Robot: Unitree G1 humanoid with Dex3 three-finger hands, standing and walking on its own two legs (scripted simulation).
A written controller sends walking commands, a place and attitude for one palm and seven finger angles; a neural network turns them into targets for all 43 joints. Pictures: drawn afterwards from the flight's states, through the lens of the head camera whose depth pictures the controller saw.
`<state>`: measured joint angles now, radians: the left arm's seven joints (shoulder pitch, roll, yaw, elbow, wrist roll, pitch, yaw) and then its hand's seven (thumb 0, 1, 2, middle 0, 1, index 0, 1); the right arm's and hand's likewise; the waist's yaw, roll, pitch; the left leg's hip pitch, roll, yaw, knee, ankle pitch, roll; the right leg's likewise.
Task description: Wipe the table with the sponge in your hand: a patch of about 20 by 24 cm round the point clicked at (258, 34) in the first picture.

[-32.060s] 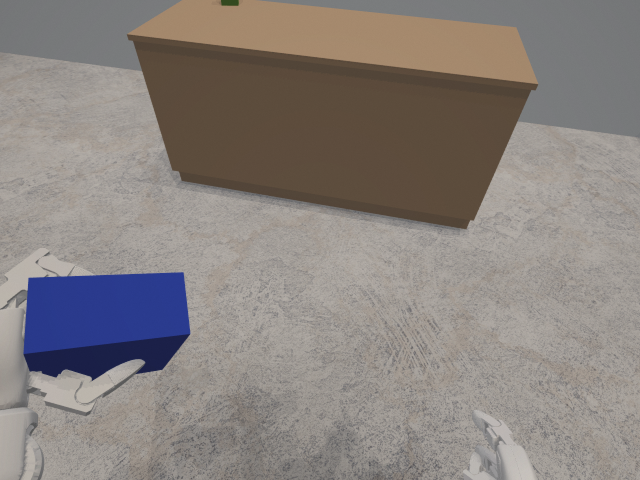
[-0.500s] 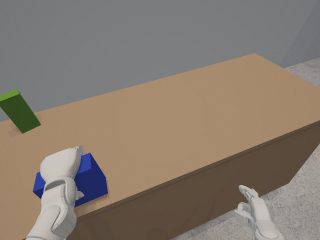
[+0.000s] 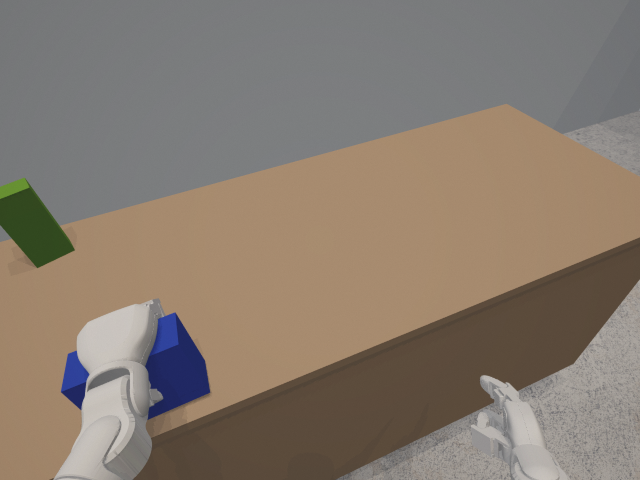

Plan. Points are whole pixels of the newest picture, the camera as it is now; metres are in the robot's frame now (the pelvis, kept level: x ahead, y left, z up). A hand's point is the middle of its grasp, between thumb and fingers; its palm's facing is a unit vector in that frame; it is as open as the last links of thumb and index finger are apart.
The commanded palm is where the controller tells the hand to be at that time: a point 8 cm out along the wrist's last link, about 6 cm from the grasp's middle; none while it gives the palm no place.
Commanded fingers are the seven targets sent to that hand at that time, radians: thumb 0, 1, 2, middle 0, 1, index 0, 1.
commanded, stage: wipe forward along the first lane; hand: left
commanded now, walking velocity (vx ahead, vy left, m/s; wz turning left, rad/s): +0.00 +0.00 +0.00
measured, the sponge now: (148, 381) +0.23 +0.29 -0.02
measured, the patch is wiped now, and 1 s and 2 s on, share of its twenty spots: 0.10 0.40 0.60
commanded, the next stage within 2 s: slide across to the middle lane in 1.64 s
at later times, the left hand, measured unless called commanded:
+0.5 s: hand (135, 334) +0.28 +0.31 +0.03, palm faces -0.10 -0.05 -0.99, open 10.0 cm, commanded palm +0.25 +0.31 +0.07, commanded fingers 0.00 0.10 1.30 -1.20 -1.60 -1.20 -1.60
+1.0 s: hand (131, 310) +0.31 +0.34 +0.03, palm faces -0.11 -0.02 -0.99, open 10.0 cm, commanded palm +0.30 +0.33 +0.06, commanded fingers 0.00 0.10 1.30 -1.20 -1.60 -1.20 -1.60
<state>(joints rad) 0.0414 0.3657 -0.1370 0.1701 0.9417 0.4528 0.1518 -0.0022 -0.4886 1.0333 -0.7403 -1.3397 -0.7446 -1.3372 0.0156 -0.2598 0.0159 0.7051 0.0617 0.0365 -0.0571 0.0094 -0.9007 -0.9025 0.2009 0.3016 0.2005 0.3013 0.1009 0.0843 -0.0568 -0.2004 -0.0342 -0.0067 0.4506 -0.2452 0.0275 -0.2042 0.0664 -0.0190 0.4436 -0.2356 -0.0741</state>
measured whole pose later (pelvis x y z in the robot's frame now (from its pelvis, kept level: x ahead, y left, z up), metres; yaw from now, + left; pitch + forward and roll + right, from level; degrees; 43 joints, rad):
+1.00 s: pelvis -0.02 +0.00 -0.01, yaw +0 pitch +7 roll +0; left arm -0.40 0.49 -0.02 0.76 0.97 0.26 0.20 0.01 -0.49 1.04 -0.74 -1.34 -0.75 -1.34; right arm 0.15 -0.28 0.00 0.71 0.09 0.06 -0.07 0.01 -0.90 -0.90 0.20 0.30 0.20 0.30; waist 0.02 0.06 -0.10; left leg -0.44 -0.03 -0.02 0.57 -0.26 0.03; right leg -0.43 0.07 -0.04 0.54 -0.23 -0.07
